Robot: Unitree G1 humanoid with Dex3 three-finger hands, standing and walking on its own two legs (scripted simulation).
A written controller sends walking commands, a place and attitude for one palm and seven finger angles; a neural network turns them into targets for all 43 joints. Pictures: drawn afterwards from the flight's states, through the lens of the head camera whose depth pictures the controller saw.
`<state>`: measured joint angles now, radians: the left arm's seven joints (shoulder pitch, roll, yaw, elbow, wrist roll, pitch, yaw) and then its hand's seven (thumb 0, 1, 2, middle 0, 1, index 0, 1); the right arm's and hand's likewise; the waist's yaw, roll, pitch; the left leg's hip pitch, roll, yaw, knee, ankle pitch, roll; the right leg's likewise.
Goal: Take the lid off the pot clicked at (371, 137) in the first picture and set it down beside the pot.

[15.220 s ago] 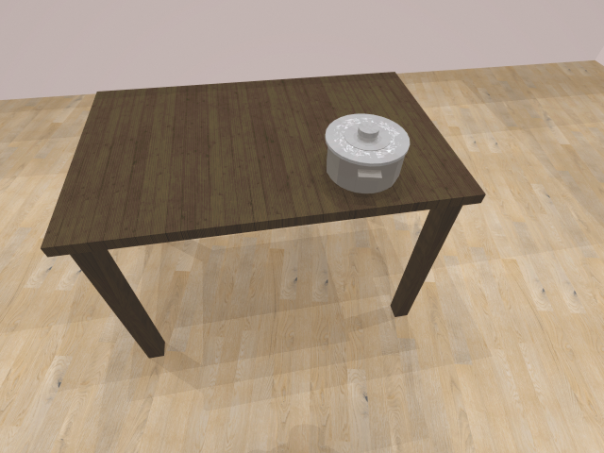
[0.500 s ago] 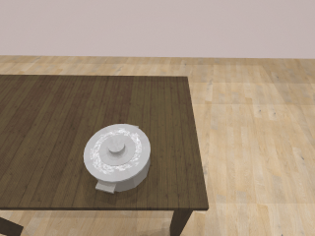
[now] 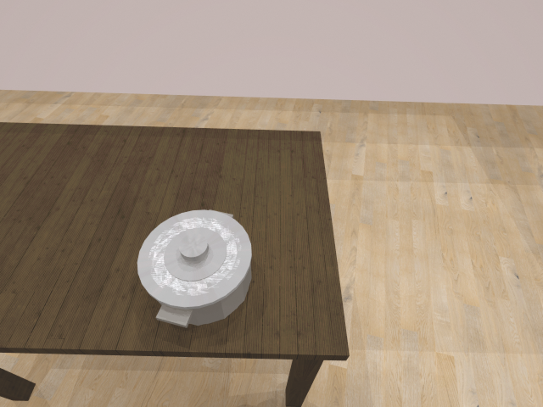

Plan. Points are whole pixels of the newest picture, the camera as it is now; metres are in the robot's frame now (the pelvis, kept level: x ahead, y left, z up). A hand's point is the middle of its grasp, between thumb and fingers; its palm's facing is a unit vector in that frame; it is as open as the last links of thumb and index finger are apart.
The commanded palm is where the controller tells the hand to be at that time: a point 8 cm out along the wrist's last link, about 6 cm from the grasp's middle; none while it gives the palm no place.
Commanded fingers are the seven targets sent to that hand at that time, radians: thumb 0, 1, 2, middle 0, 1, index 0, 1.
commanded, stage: look again from close up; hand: left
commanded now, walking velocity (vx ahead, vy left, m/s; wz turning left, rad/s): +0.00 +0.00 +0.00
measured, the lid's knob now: (193, 247) +0.37 +0.16 +0.00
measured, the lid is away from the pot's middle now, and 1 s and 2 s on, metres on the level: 0.00 0.00 0.00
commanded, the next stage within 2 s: shuffle to correct the standing spot in 1.14 s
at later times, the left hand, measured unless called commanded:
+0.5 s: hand out of the picture -0.02 +0.17 -0.18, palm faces +0.01 -0.98 -0.18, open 7.3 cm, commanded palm none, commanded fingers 0.00 0.90 0.90 -0.20 -0.30 -0.20 -0.30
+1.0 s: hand out of the picture -0.03 +0.18 -0.18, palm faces +0.00 -0.99 -0.16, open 7.4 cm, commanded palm none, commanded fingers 0.00 0.90 0.90 -0.20 -0.30 -0.20 -0.30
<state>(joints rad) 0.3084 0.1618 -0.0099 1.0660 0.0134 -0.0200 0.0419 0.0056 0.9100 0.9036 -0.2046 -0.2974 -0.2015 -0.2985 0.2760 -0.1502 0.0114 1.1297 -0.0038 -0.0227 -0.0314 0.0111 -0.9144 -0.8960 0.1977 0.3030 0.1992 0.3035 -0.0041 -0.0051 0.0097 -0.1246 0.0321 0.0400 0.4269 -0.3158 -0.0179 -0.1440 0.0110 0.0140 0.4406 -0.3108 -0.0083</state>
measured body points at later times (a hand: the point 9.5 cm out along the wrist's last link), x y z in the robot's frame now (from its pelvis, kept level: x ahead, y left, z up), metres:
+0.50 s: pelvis -0.02 +0.01 +0.00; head +0.00 +0.02 +0.45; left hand -0.02 +0.23 -0.16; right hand -0.04 -0.20 -0.16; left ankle -0.06 +0.13 -0.74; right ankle -0.05 -0.12 -0.74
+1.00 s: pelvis -0.02 +0.02 +0.00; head -0.01 +0.03 +0.45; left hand -0.03 +0.23 -0.16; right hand -0.05 -0.18 -0.16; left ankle -0.06 +0.13 -0.74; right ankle -0.05 -0.12 -0.74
